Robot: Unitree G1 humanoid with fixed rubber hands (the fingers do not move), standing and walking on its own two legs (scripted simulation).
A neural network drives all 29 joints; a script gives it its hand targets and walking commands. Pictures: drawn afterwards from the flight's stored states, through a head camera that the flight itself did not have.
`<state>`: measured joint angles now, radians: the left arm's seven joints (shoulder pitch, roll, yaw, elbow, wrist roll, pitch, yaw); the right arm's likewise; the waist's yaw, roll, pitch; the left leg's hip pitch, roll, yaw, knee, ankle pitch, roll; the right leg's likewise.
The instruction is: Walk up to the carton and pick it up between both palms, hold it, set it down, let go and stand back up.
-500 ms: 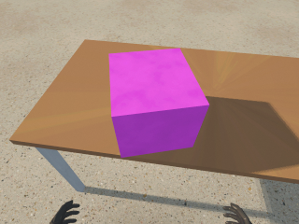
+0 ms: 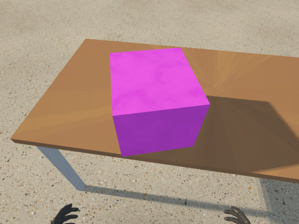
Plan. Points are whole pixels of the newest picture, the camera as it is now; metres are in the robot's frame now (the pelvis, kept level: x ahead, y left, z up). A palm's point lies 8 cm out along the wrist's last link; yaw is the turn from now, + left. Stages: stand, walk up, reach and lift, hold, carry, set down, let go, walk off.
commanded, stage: stand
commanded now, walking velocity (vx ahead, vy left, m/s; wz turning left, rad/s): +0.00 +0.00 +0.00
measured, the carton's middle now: (152, 100) +0.48 +0.00 +0.03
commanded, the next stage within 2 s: none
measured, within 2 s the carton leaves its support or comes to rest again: neither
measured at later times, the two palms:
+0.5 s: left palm out of the picture +0.10 +0.26 -0.09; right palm out of the picture +0.11 -0.26 -0.09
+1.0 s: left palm out of the picture +0.09 +0.26 -0.09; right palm out of the picture +0.10 -0.26 -0.10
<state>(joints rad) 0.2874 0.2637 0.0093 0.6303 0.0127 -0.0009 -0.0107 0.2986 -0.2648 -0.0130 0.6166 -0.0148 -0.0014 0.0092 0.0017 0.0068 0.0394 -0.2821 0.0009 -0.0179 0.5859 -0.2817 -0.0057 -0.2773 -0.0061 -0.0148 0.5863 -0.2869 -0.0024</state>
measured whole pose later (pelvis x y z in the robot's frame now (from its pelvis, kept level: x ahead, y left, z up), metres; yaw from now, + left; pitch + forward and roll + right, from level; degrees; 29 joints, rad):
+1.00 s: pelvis +0.00 +0.00 +0.00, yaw +1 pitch -1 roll +0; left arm 0.30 0.27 0.00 0.67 0.01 0.00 -0.01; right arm 0.31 -0.27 0.00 0.65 -0.01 0.00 0.01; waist 0.00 0.01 0.04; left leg -0.27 0.00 -0.03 0.56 -0.27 -0.01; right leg -0.26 -0.01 -0.02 0.56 -0.28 0.00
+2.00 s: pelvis +0.01 +0.00 +0.00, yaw +1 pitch -1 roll +0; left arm 0.31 0.27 0.00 0.70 0.01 0.00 0.00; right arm 0.32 -0.27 0.00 0.68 -0.01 0.00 0.00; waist 0.00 0.01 0.03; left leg -0.25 0.00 -0.04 0.54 -0.26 -0.01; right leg -0.24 -0.01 -0.04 0.54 -0.28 -0.01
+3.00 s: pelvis +0.01 -0.01 +0.01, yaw +2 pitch -1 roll +0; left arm 0.32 0.27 0.00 0.74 0.01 0.00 0.00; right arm 0.32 -0.27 -0.01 0.72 -0.01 0.00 -0.01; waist 0.00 0.02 0.03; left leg -0.24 -0.01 -0.06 0.52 -0.25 -0.01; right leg -0.22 -0.01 -0.06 0.52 -0.27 -0.01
